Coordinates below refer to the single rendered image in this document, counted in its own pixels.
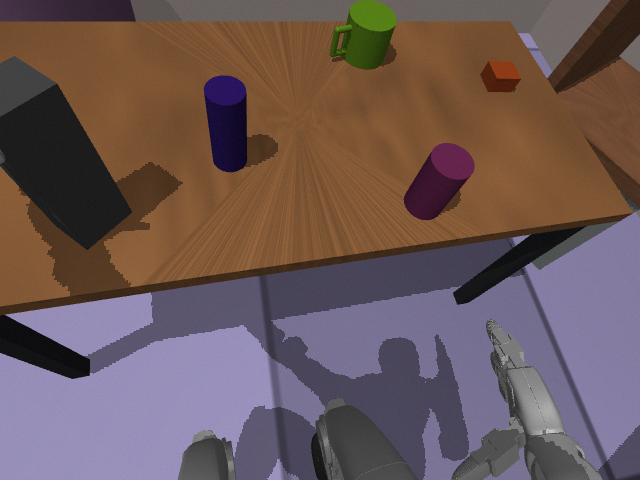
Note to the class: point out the right robot hand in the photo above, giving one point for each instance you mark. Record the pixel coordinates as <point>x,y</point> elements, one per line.
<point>533,411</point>

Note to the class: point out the chair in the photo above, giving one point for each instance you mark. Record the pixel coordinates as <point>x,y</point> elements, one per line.
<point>601,91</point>

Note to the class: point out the coffee table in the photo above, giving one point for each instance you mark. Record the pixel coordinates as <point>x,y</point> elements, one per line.
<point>331,152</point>

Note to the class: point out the right robot foot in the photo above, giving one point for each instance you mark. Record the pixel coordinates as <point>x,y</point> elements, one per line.
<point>318,459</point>

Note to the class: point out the right robot arm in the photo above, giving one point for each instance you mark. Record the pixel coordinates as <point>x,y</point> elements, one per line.
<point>557,457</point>

